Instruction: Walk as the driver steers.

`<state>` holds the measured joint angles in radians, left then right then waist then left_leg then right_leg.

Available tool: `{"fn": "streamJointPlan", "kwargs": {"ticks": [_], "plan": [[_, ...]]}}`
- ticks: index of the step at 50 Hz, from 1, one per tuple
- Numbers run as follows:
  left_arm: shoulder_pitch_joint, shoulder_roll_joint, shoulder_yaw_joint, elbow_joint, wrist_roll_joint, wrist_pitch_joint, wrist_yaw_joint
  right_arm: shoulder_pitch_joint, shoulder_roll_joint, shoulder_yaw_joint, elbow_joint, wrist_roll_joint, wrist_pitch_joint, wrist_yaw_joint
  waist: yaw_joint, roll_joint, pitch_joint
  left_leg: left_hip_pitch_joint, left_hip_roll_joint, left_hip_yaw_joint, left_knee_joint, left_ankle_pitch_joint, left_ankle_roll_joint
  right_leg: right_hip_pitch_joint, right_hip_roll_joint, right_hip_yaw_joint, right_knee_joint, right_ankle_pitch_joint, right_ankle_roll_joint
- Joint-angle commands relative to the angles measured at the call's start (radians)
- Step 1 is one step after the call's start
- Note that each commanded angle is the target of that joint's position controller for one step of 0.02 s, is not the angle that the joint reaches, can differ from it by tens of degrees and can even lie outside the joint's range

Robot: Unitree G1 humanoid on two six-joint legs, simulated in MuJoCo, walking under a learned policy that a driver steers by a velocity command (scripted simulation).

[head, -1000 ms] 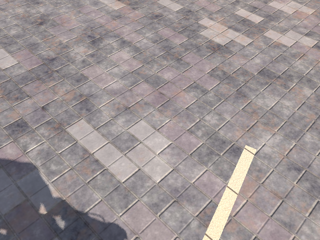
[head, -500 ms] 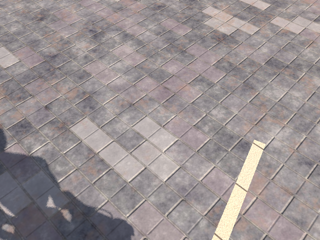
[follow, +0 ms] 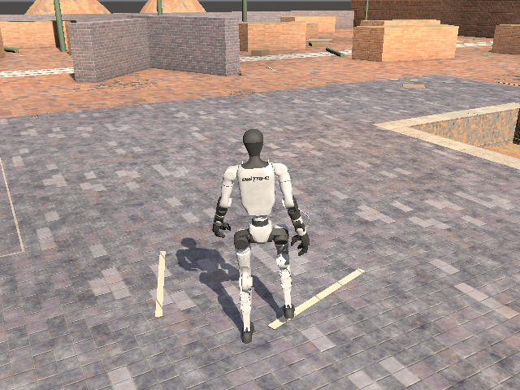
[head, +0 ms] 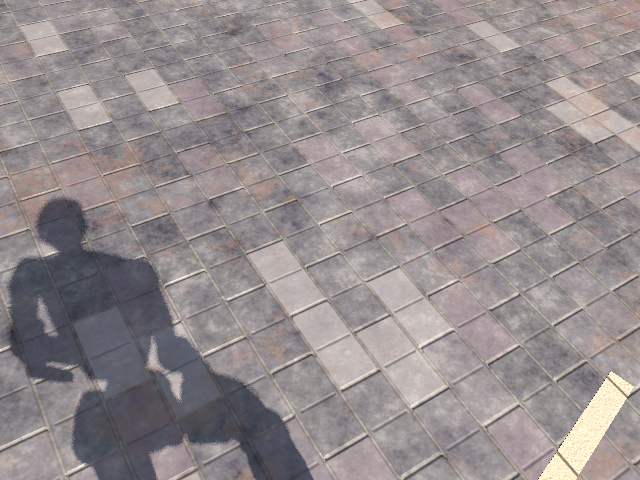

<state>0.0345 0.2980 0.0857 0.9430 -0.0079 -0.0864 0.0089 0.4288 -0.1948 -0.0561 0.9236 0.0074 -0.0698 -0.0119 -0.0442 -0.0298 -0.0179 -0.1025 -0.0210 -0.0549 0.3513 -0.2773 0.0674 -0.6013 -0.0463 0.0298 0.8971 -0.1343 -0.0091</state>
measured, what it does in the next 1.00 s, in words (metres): walks ahead: right foot, then left foot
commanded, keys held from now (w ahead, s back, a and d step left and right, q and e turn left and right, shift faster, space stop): w+q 0.14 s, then w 0.86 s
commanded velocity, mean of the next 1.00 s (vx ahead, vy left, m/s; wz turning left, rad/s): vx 0.47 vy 0.00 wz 0.21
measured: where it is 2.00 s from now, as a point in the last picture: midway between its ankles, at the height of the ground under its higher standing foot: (235, 256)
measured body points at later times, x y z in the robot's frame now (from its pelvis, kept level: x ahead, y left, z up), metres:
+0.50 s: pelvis +0.28 -0.03 -0.01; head +0.31 -0.03 +0.44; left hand +0.28 +0.25 -0.14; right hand +0.43 -0.28 -0.13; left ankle +0.25 +0.11 -0.67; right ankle +0.30 -0.13 -0.75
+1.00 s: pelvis +0.56 +0.09 +0.00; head +0.58 +0.10 +0.45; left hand +0.62 +0.38 -0.13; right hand +0.67 -0.17 -0.12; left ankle +0.56 +0.17 -0.75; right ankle +0.62 -0.07 -0.67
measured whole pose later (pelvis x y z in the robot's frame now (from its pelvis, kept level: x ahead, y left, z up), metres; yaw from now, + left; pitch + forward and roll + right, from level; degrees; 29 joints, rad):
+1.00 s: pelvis +0.56 +0.09 +0.00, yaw +11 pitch +1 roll +1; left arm 0.18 0.30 0.05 0.90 -0.01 -0.07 -0.01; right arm 0.30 -0.25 -0.06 0.83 0.00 -0.09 0.03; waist -0.03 -0.04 0.02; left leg -0.20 -0.05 0.06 0.33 -0.15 0.07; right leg -0.60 -0.12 0.02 1.06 -0.25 -0.02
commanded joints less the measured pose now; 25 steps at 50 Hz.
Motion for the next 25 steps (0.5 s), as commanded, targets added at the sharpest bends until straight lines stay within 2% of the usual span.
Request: {"fn": "streamJointPlan", "kwargs": {"ticks": [1, 5, 9, 11, 12, 13, 14, 15, 16, 17, 18, 19, 20, 21, 22, 23, 25], "plan": [[-0.15, 0.05, 0.011, -0.087, 0.001, -0.026, -0.009, 0.029, -0.177, -0.038, -0.055, 0.003, -0.019, -0.019, -0.001, 0.118, 0.07, 0.098, 0.206, -0.246, -0.195, 0.126, 0.119, -0.167, 0.011, 0.02, -0.168, 0.141, 0.016], [-0.242, 0.03, -0.004, -0.14, -0.01, -0.03, -0.023, 0.066, -0.182, -0.044, -0.052, 0.007, -0.012, -0.024, -0.035, 0.156, 0.102, 0.056, 0.197, -0.235, -0.195, 0.133, 0.113, -0.11, 0.032, 0.006, -0.306, 0.193, 0.033], [-0.288, 0.034, -0.016, -0.186, -0.013, -0.048, -0.042, 0.092, -0.181, -0.05, -0.042, 0.015, -0.003, -0.025, -0.052, 0.165, 0.119, 0.103, 0.219, -0.247, -0.143, 0.219, 0.111, -0.075, 0.035, -0.008, -0.394, 0.173, 0.026], [-0.252, 0.053, -0.013, -0.185, -0.014, -0.057, -0.051, 0.085, -0.184, -0.052, -0.04, 0.014, 0.004, -0.028, -0.031, 0.19, 0.109, 0.112, 0.24, -0.248, -0.118, 0.315, 0.098, 0.017, 0.041, -0.023, -0.42, 0.156, 0.007], [-0.213, 0.073, -0.006, -0.179, -0.014, -0.061, -0.053, 0.072, -0.191, -0.054, -0.044, 0.011, 0.008, -0.028, -0.009, 0.211, 0.091, 0.124, 0.244, -0.244, -0.083, 0.438, 0.09, 0.079, 0.055, -0.04, -0.422, 0.12, -0.009], [-0.138, 0.102, 0.007, -0.164, -0.012, -0.062, -0.049, 0.057, -0.199, -0.055, -0.051, 0.007, 0.011, -0.026, 0.029, 0.228, 0.043, 0.139, 0.225, -0.225, 0.001, 0.65, 0.077, 0.182, 0.083, -0.067, -0.433, 0.085, -0.034], [0.004, 0.143, 0.027, -0.129, -0.009, -0.061, -0.041, 0.04, -0.194, -0.051, -0.058, 0.001, 0.014, -0.021, 0.097, 0.222, -0.052, 0.114, 0.176, -0.182, 0.16, 0.798, 0.05, 0.375, 0.085, -0.072, -0.442, 0.096, -0.073], [0.209, 0.186, 0.038, -0.097, 0.007, -0.058, -0.034, 0.012, -0.176, -0.039, -0.084, -0.013, 0.013, -0.017, 0.184, 0.175, -0.213, -0.061, 0.133, -0.169, 0.416, 0.647, 0.023, 0.696, -0.053, 0.075, -0.383, 0.069, -0.143], [0.376, 0.273, 0.064, -0.049, 0.017, -0.047, -0.033, 0.159, -0.041, -0.006, -0.087, -0.002, -0.004, -0.008, 0.139, -0.159, -0.401, -0.448, -0.038, -0.106, 0.819, 0.065, -0.057, 1.093, -0.32, 0.559, -0.445, -0.124, -0.316], [0.375, 0.181, 0.039, -0.026, 0.002, -0.047, -0.045, 0.167, -0.102, -0.012, -0.069, 0.035, -0.022, -0.009, 0.142, -0.245, -0.388, -0.579, -0.048, -0.17, 0.971, -0.277, -0.049, 1.076, -0.363, 0.794, -0.619, -0.256, -0.33], [0.278, 0.115, 0.021, -0.039, -0.012, -0.046, -0.042, 0.041, -0.18, -0.031, -0.094, 0.053, -0.03, -0.009, 0.14, -0.16, -0.183, -0.663, 0.012, -0.15, 1.019, -0.221, -0.033, 0.918, -0.319, 0.622, -0.627, -0.284, -0.275], [0.197, 0.081, 0.01, -0.059, -0.007, -0.041, -0.037, -0.054, -0.191, -0.029, -0.116, 0.042, -0.035, -0.01, 0.121, -0.051, -0.086, -0.636, 0.069, -0.106, 0.985, -0.132, -0.021, 0.744, -0.276, 0.464, -0.642, -0.201, -0.243], [0.149, 0.058, 0.001, -0.062, 0.004, -0.038, -0.037, -0.108, -0.183, -0.033, -0.128, 0.023, -0.037, -0.011, 0.094, -0.005, -0.018, -0.596, 0.103, -0.076, 0.922, -0.082, -0.017, 0.596, -0.236, 0.367, -0.669, -0.097, -0.228], [0.13, 0.039, -0.008, -0.061, 0.017, -0.039, -0.037, -0.107, -0.172, -0.039, -0.133, 0.013, -0.032, -0.011, 0.059, -0.018, 0.0, -0.543, 0.136, -0.069, 0.873, -0.052, -0.013, 0.515, -0.201, 0.299, -0.696, -0.04, -0.217], [0.132, 0.036, -0.011, -0.053, 0.019, -0.038, -0.037, -0.091, -0.145, -0.035, -0.133, 0.013, -0.025, -0.008, 0.042, -0.043, 0.004, -0.509, 0.148, -0.059, 0.841, -0.041, -0.013, 0.471, -0.186, 0.263, -0.724, -0.017, -0.22], [0.144, 0.041, -0.01, -0.044, 0.013, -0.039, -0.035, -0.084, -0.118, -0.029, -0.135, 0.014, -0.02, -0.006, 0.033, -0.054, 0.013, -0.503, 0.158, -0.046, 0.805, -0.039, -0.017, 0.443, -0.182, 0.232, -0.748, 0.007, -0.23], [0.17, 0.074, -0.005, -0.029, 0.004, -0.042, -0.027, -0.136, -0.103, -0.021, -0.164, 0.005, -0.016, -0.005, 0.031, -0.041, 0.048, -0.544, 0.175, -0.022, 0.707, 0.008, -0.038, 0.413, -0.189, 0.182, -0.786, 0.078, -0.246]]}}
Next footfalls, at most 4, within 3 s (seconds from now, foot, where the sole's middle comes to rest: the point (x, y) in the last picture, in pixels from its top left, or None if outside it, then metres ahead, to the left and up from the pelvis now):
0.30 right None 0.34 -0.13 -0.79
0.78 left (206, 445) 0.60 0.18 -0.79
1.30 right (291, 313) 0.94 0.00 -0.79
1.86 left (187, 231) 1.20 0.28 -0.79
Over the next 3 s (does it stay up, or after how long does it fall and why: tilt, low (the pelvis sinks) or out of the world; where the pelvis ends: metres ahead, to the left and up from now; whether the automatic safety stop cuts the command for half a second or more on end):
stays up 1.66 0.27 -0.03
